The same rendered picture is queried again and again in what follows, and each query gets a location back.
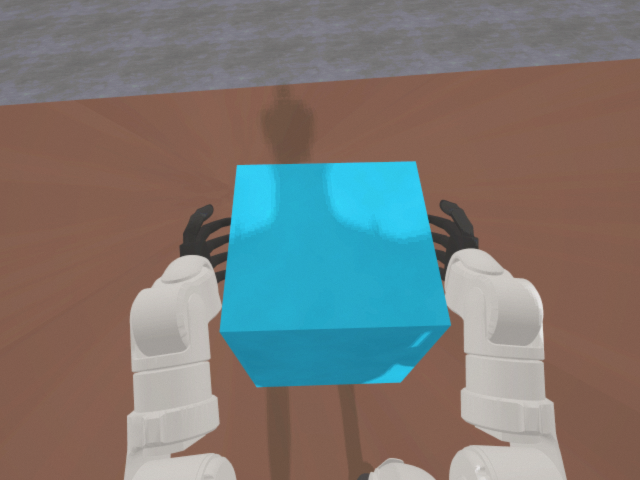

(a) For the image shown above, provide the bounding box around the left robot forearm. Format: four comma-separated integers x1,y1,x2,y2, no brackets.
124,255,222,480

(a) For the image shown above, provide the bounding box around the right robot forearm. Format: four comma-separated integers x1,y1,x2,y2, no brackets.
444,248,567,480

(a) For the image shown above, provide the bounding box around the robot right upper arm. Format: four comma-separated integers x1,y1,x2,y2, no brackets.
449,445,563,480

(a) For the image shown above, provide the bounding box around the robot left upper arm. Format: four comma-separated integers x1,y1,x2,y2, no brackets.
132,453,236,480

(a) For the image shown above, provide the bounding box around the robot right hand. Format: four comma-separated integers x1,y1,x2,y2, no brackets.
427,200,479,281

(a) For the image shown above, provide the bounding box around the carton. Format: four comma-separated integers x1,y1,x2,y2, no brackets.
220,161,451,387

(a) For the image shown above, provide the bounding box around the robot left hand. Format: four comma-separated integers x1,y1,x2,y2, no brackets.
180,204,231,284

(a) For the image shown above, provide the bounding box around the right robot shin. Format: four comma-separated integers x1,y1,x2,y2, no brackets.
377,458,404,469

